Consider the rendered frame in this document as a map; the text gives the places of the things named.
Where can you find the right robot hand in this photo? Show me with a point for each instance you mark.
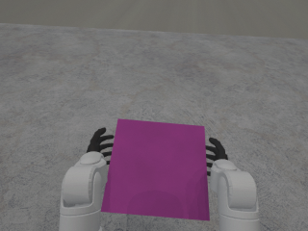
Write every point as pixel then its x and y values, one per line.
pixel 218 150

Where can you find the robot right forearm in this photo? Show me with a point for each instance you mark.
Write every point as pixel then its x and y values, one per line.
pixel 238 204

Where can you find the carton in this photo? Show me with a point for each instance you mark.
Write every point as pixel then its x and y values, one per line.
pixel 158 169

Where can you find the left robot hand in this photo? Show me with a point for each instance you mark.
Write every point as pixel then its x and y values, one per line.
pixel 95 141

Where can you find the robot left forearm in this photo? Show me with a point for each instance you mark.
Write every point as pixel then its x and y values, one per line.
pixel 81 194

